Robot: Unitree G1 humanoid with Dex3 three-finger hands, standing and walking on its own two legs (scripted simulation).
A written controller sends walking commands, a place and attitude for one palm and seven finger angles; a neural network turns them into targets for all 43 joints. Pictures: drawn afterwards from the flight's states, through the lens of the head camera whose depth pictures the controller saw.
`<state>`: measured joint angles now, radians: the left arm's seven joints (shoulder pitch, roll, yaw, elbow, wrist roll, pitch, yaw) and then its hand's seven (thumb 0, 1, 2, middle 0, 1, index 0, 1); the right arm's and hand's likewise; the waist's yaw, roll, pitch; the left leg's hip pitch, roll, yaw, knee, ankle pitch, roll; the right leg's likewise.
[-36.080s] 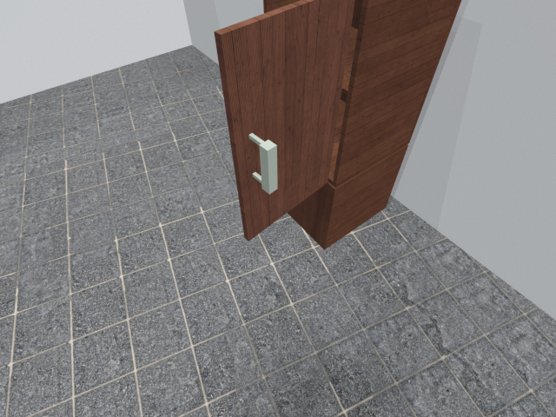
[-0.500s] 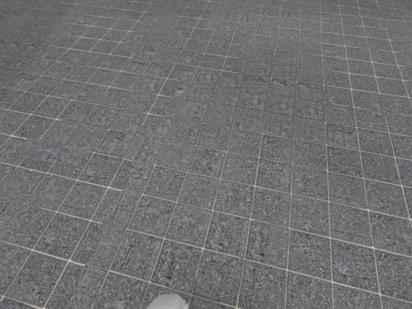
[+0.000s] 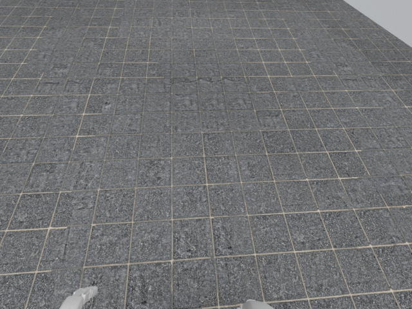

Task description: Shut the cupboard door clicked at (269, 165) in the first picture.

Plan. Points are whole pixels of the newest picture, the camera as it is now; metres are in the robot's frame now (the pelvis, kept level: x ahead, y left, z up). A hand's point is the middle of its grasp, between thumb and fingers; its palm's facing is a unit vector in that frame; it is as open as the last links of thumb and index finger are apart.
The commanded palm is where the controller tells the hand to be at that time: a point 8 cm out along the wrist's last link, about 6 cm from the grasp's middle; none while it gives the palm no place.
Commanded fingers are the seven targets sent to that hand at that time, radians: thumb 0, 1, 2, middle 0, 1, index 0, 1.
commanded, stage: turn to face it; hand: left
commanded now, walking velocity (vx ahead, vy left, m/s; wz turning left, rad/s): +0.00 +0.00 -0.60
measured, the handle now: out of the picture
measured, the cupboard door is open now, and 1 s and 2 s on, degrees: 60 60 60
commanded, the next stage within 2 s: none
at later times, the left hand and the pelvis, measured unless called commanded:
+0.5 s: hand out of the picture +0.13 +0.15 -0.17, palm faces -0.23 -0.95 -0.20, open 7.4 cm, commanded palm none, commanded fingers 0.00 0.90 0.90 -0.20 -0.30 -0.20 -0.30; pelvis +0.03 -0.02 +0.00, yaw -16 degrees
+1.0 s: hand (175, 245) +0.27 +0.09 -0.16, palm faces -0.56 -0.79 -0.24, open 7.4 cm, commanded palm none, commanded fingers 0.00 0.90 0.90 -0.20 -0.30 -0.20 -0.30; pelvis +0.04 -0.01 -0.01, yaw -36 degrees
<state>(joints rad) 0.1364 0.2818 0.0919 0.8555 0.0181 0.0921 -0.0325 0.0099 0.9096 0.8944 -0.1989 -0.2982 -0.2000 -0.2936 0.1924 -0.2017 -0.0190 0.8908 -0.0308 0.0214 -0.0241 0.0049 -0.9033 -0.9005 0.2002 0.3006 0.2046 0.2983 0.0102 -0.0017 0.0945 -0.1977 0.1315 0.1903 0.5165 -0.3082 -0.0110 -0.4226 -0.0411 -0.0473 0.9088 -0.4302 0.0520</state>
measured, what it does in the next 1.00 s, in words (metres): steps on the spot, turning right: right foot, then left foot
